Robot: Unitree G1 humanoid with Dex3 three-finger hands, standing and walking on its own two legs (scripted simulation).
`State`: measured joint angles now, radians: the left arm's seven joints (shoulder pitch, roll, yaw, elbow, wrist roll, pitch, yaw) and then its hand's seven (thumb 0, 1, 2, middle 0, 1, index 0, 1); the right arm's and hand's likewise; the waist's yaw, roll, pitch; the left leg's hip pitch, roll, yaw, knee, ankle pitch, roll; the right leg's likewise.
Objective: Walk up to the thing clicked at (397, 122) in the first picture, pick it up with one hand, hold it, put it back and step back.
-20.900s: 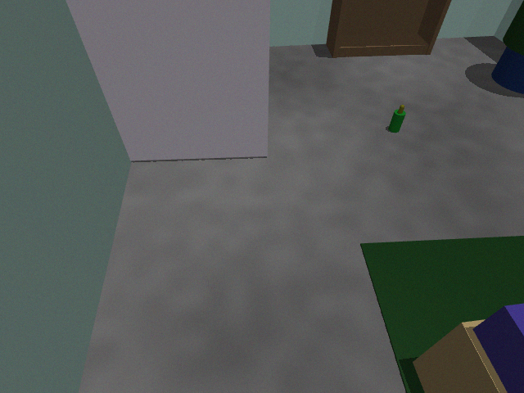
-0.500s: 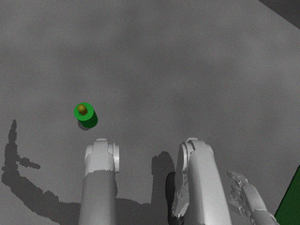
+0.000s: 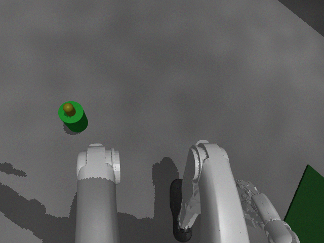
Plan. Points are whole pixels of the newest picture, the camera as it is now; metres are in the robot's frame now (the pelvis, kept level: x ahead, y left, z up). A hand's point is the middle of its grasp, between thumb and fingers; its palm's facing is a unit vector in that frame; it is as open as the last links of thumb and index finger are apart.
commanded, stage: approach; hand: left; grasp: from the side
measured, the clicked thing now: (73, 115) +0.44 +0.25 -0.26
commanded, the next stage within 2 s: close in in 0.22 s
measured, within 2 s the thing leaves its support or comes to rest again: neither
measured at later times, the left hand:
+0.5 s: hand (50, 124) +0.40 +0.29 -0.22, palm faces +0.09 -0.99 +0.08, open 17.6 cm
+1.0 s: hand (71, 123) +0.41 +0.24 -0.23, palm faces +0.14 -0.99 +0.05, open 17.5 cm
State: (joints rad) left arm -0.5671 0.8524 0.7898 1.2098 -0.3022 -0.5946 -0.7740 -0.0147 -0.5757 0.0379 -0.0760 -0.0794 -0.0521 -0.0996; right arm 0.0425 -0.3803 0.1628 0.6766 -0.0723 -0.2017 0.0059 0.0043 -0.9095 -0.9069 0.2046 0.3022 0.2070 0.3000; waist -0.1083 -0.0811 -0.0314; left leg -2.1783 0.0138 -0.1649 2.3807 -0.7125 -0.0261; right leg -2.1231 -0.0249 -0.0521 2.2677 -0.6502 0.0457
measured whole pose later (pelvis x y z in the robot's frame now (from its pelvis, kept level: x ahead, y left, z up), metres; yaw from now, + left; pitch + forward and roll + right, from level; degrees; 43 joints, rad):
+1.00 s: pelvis -0.02 +0.03 -0.07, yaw -8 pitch +11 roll -18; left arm -0.59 0.76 0.49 1.46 -0.11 -1.14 -0.15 -0.02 -0.56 0.05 -0.06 -0.06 -0.06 -0.06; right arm -0.15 -0.38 0.49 0.56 -0.35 -0.02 0.15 0.00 -0.92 -0.91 0.21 0.30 0.21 0.30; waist -0.24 -0.26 0.27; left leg -2.20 0.00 -0.36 2.68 -0.71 0.01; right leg -2.05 0.05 -0.19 2.40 -0.59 0.06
